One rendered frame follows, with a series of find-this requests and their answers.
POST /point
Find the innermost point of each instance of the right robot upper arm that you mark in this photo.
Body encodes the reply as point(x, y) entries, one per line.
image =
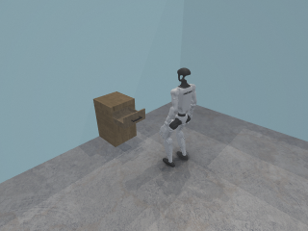
point(194, 100)

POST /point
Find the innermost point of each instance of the robot left foot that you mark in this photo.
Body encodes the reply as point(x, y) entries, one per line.
point(172, 164)

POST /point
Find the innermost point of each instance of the right robot forearm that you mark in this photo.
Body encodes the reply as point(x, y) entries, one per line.
point(191, 108)

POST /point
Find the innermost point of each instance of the left robot upper arm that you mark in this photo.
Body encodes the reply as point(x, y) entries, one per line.
point(174, 98)

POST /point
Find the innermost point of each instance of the right robot thigh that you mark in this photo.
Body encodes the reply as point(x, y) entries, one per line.
point(179, 134)

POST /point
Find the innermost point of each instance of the drawer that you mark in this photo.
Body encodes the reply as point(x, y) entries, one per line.
point(123, 117)

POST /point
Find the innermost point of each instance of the robot left hand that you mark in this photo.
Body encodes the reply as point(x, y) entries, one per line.
point(164, 130)

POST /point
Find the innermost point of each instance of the cabinet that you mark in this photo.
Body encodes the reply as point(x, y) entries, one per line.
point(104, 107)

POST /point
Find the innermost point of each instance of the left robot forearm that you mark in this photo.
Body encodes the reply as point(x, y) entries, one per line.
point(170, 116)

